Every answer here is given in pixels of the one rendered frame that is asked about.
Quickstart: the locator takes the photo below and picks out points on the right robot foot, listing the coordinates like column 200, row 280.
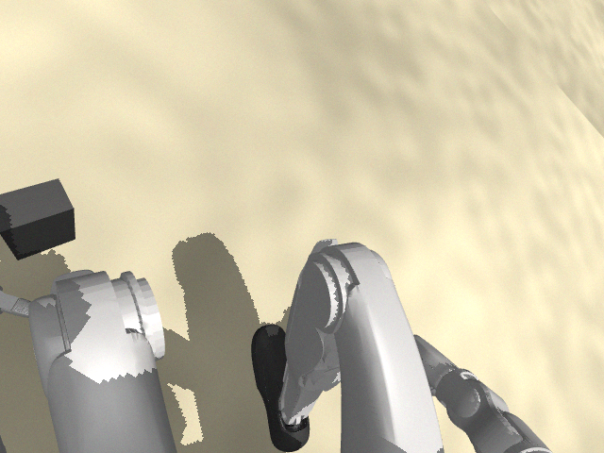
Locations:
column 269, row 361

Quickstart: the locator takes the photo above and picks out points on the right robot hand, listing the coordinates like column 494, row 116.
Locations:
column 435, row 363

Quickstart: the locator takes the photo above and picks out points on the right robot arm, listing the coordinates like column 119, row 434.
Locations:
column 484, row 416

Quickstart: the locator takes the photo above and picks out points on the left robot hand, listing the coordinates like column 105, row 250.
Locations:
column 13, row 305

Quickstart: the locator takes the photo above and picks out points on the carton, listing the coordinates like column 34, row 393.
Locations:
column 36, row 218

